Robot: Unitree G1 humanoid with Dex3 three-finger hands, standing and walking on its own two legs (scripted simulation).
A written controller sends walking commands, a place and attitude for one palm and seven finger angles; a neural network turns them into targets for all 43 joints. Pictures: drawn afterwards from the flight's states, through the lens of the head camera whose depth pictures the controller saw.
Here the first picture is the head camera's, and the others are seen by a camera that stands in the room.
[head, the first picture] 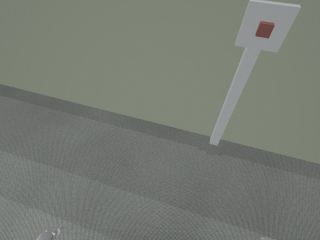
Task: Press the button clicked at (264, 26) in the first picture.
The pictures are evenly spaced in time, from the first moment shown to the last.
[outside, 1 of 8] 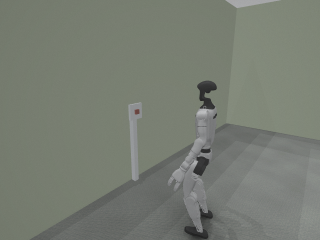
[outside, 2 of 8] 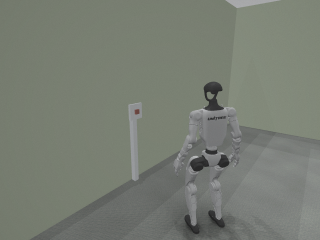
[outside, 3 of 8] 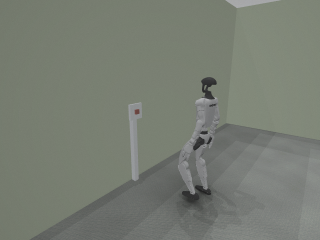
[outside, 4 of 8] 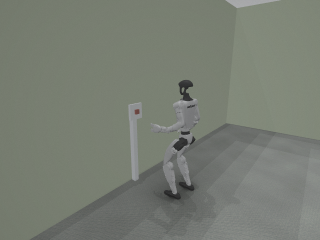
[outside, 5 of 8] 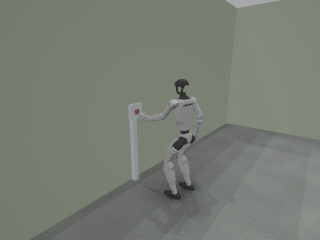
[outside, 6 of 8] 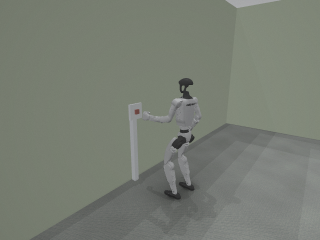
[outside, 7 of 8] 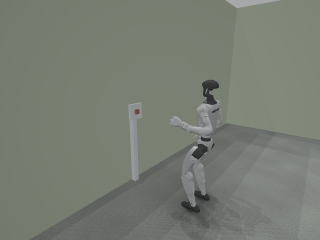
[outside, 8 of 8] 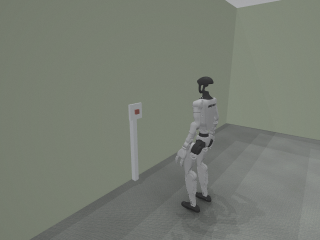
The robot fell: no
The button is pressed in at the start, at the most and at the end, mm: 0 11 0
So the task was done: yes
